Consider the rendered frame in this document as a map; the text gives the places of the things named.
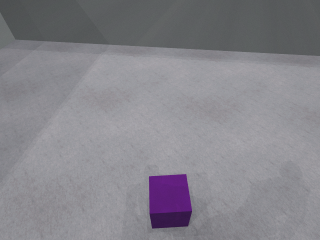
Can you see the carton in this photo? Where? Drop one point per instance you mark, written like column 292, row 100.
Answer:
column 169, row 201

